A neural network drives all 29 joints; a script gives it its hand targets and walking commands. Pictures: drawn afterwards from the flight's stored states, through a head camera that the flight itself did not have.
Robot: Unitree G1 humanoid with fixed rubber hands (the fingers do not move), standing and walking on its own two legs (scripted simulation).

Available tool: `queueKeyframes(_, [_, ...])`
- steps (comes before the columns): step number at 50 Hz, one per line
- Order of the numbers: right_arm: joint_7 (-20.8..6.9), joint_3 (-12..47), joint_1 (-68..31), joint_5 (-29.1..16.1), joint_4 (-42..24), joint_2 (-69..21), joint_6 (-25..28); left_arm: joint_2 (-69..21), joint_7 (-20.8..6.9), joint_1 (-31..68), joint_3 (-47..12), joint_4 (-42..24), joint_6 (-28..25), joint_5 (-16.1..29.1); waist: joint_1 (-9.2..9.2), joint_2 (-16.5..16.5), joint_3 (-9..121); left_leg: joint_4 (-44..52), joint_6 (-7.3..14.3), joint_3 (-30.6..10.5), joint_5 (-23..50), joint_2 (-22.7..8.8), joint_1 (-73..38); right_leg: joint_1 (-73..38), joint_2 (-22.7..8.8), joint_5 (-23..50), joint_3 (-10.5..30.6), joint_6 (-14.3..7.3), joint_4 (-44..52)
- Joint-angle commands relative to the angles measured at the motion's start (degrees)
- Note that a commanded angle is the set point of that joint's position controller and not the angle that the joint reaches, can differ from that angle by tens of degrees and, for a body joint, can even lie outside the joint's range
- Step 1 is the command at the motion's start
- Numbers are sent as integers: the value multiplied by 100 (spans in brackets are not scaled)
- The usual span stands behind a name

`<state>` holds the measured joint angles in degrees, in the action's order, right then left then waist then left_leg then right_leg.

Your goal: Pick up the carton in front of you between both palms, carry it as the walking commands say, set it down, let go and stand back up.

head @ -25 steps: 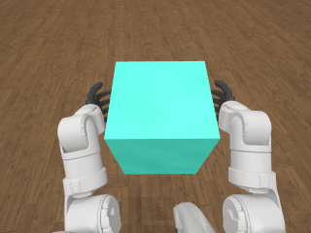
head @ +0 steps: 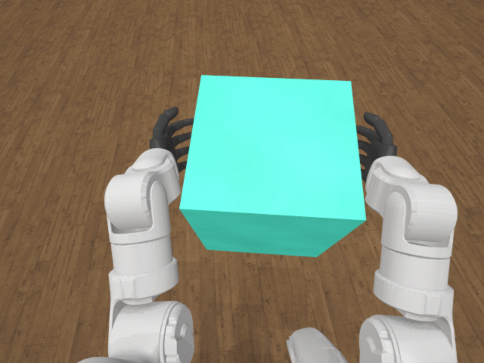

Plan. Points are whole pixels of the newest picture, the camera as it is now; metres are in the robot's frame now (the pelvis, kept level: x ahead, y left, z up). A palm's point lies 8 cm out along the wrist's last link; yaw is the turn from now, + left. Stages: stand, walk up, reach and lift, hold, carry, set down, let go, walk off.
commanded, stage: carry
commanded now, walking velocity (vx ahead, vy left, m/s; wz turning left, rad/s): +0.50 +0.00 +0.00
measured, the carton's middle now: (267, 179) +0.37 -0.05 +0.08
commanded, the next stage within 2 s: none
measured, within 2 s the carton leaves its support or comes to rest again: neither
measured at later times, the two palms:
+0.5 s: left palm (184, 77) +0.67 +0.09 +0.10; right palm (310, 54) +0.71 -0.20 +0.09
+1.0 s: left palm out of the picture +1.05 +0.03 +0.12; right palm out of the picture +1.04 -0.27 +0.13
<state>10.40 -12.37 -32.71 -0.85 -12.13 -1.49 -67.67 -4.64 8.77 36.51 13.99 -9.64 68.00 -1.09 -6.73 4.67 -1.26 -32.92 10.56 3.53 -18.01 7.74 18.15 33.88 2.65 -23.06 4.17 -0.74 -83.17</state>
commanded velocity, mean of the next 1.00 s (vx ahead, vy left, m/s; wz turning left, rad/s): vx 0.50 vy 0.00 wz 0.00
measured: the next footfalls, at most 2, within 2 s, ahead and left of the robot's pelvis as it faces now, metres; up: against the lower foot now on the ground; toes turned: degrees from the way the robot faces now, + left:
right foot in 0.22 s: +0.39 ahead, -0.11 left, +0.00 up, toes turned -5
left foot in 0.72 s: +0.74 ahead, +0.01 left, +0.00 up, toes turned +7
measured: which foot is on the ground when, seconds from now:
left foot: down 0.00-0.22, up 0.24-0.70, down 0.72-1.00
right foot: up 0.00-0.20, down 0.22-0.70, up 0.72-1.00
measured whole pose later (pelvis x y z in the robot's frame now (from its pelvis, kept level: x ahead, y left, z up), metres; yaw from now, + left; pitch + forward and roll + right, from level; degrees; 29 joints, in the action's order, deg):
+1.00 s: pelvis +0.80 -0.11 +0.02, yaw -3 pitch +3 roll +0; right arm 8.0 -3.3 -6.0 3.7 -24.1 -7.4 -70.8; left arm -7.3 5.5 3.5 4.9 -26.9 70.8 -5.6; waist -1.8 -0.2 7.5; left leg -15.8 -0.6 9.5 -17.0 -2.9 1.1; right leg 32.2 -6.5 -9.4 -6.4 0.4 -35.7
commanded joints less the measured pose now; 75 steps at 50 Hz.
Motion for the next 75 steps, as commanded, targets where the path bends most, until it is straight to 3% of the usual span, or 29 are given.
queueKeyframes(1, [-933, 3750, -4723, -2565, 63, -4757, -335, -3404, -166, 2588, -2247, 702, 334, 220, 218, -404, 1982, 1143, -701, -1553, 5949, -1489, -1994, 525, -145, 873, -946, 7, 2715])
queueKeyframes(5, [-1091, 3284, -4271, -2286, 1284, -5351, -303, -4001, -303, 2842, -2472, 1169, 363, 225, 377, 212, 2022, 1310, -907, -786, 6429, -1309, -1803, -1324, 274, 3109, -1699, -13, 5500])
queueKeyframes(7, [-1144, 3109, -4003, -2016, 1503, -5685, -268, -4518, -440, 3218, -2814, 980, 333, 531, 563, 590, 2343, 416, -1132, -501, 6808, -1440, -1642, -2473, 226, 3483, -1598, -178, 6028])
queueKeyframes(8, [-1162, 3055, -3955, -1919, 1525, -5804, -263, -4707, -497, 3292, -2928, 921, 323, 655, 710, 356, 2607, -442, -1293, -288, 6335, -1306, -1327, -3314, 88, 3647, -1557, -266, 6382])
queueKeyframes(9, [-1177, 3050, -4132, -1866, 1359, -5836, -249, -4880, -543, 3178, -3001, 879, 302, 757, 992, -187, 2828, -1908, -1369, -121, 4553, -1010, -629, -4252, -398, 4118, -1130, -547, 6461])
queueKeyframes(10, [-1185, 3060, -4126, -1764, 1274, -5904, -260, -5019, -571, 3046, -3068, 886, 276, 858, 999, -1294, 3002, -3330, -1388, -286, -214, -377, 1154, -5511, -1629, 5708, 534, -1154, 5925])
queueKeyframes(11, [-1139, 3066, -3704, -1580, 1389, -5834, -290, -5059, -607, 2772, -3150, 1017, 279, 923, 919, -1506, 3608, -4570, -1238, -532, -1064, -292, 2075, -6112, -2498, 5655, 1999, -1705, 5818])
queueKeyframes(12, [-1103, 3033, -3345, -1419, 1507, -5776, -292, -5175, -656, 2675, -3255, 924, 246, 1035, 828, -1260, 3532, -4888, -979, -714, -738, -512, 2180, -5594, -2560, 4721, 2302, -1795, 6058])
queueKeyframes(14, [-1025, 3128, -3093, -1305, 829, -6026, -157, -5855, -787, 2913, -3851, 139, 143, 1508, 677, -338, 3370, -3872, -1051, -777, -312, -1133, 2166, -4845, -2372, 2206, 1994, -1576, 6666])
queueKeyframes(15, [-989, 3116, -2700, -1047, 549, -6003, -61, -6226, -885, 2820, -4069, -159, 88, 1698, 632, -124, 3011, -3310, -1111, -654, -72, -1273, 1992, -4277, -2106, 2209, 1433, -1265, 6914])
queueKeyframes(24, [-919, 4451, 200, -774, -1362, -6640, 463, -6092, -1449, 56, -4886, -2098, -204, 2089, 811, -1325, 2491, -961, -1242, 399, 1253, -883, 2129, -4969, -1428, 6436, -362, -112, 6774])
queueKeyframes(32, [-991, 4962, 480, -1335, -2260, -5478, -110, -4599, -1339, -1530, -4397, -2364, 117, 1692, 815, -1726, 2057, 1086, -984, 1549, 2334, -26, -182, -4519, -1007, 8416, -1397, 43, 5328])
queueKeyframes(33, [-1044, 4932, 475, -1373, -2209, -5382, -182, -4502, -1320, -1388, -4383, -2377, 162, 1633, 629, -1548, 2173, 1413, -842, 1393, 2595, -250, -1140, -3960, -991, 7873, -1561, 129, 4417])
queueKeyframes(34, [-1095, 4873, 549, -1424, -2117, -5306, -247, -4453, -1304, -1131, -4401, -2413, 209, 1591, 352, -1090, 2388, 1252, -412, 647, 2686, -1015, -2690, -2519, -879, 6354, -1486, 257, 2909])
queueKeyframes(35, [-1139, 4852, 530, -1466, -2053, -5239, -279, -4527, -1313, -880, -4444, -2520, 257, 1645, 310, 392, 2764, 590, 589, -1722, 4854, -2764, -4307, -270, -184, 2028, -1142, 367, 824])
queueKeyframes(36, [-1161, 4752, 562, -1472, -1815, -5290, -313, -4660, -1332, -866, -4538, -2374, 329, 1661, 385, 753, 2945, 942, 1212, -2992, 5382, -3314, -4445, 794, 216, -652, -426, 305, -458])
queueKeyframes(37, [-1188, 4770, 502, -1474, -1818, -5447, -322, -4703, -1344, -922, -4525, -2138, 331, 1597, 421, 76, 2721, 1191, 1002, -3013, 3726, -3241, -3777, 1044, -212, -770, 192, 38, -626])
queueKeyframes(39, [-1295, 4892, 170, -1604, -1873, -5651, -307, -4869, -1356, -1171, -4404, -1931, 260, 1458, 540, -560, 2078, 1667, 333, -1869, 2186, -2850, -2889, 896, -894, -118, 119, -131, 856])
queueKeyframes(42, [-1477, 4864, 173, -1681, -1548, -5780, -290, -5107, -1301, -836, -4596, -1957, 195, 1331, 627, 64, 1261, 2671, -181, -772, 642, -2442, -1006, -189, -902, 459, -794, -14, 3319])
queueKeyframes(47, [-1449, 4634, 293, -1541, -1609, -5450, -261, -5114, -1219, -711, -4840, -2030, 206, 1443, 556, 666, 992, 2339, -478, 155, 1642, -2041, -1218, -646, -591, 1674, -1535, 160, 5027])
queueKeyframes(51, [-1382, 4466, 630, -1356, -1619, -5290, -331, -5025, -1208, -831, -4904, -2094, 290, 1615, 626, 554, 1268, 1607, -707, 566, 2309, -1982, -1322, -1540, -500, 2210, -1803, 132, 5525])
queueKeyframes(53, [-1350, 4461, 637, -1286, -1634, -5210, -374, -4986, -1218, -801, -4866, -2034, 317, 1680, 747, 123, 1787, -89, -986, 995, 2952, -1574, -911, -3066, -285, 1581, -1988, 27, 5731])
queueKeyframes(54, [-1335, 4450, 525, -1282, -1668, -5111, -409, -4899, -1217, -916, -4791, -1954, 318, 1651, 901, -695, 2164, -1612, -1173, 930, 2046, -1302, 20, -4075, -1151, 890, -646, -222, 5972])
queueKeyframes(55, [-1334, 4500, 659, -1297, -1662, -5165, -433, -4788, -1228, -1001, -4713, -1829, 308, 1650, 759, -2274, 2467, -3277, -1375, 682, -392, -678, 1250, -4682, -2602, 618, 1990, -829, 6810])
queueKeyframes(56, [-1358, 4603, 642, -1362, -1625, -5204, -421, -4965, -1252, -1182, -4658, -1697, 282, 1647, 775, -2237, 2449, -4008, -1159, -46, -1015, -799, 1892, -4756, -2769, 1586, 2472, -1101, 7057])
queueKeyframes(59, [-1461, 4871, 397, -1500, -1695, -6012, -177, -5706, -1361, -869, -4902, -2036, 56, 1769, 755, -1113, 2440, -3911, -949, -452, -468, -1432, 2053, -4135, -2489, 3113, 998, -865, 6586])
queueKeyframes(61, [-1467, 5032, 336, -1561, -1879, -6270, 13, -5971, -1405, -819, -5004, -2174, -108, 1834, 734, -1130, 2410, -2839, -967, -314, -145, -1514, 1711, -3725, -2227, 2504, 350, -612, 6885])
queueKeyframes(66, [-1358, 4991, 1058, -1248, -1827, -6077, 192, -5646, -1456, -1305, -5068, -2241, -185, 1770, 764, -1296, 1987, -869, -1039, 196, 363, -1382, 1396, -3509, -2012, 1841, -500, -744, 7311])
queueKeyframes(75, [-1334, 4678, 1111, -1333, -1833, -5060, -173, -4587, -1213, -1198, -4963, -2485, 167, 1575, 660, -880, 1340, 829, -926, 1122, 965, -892, -245, -3053, -1512, 2661, -1386, -334, 6022])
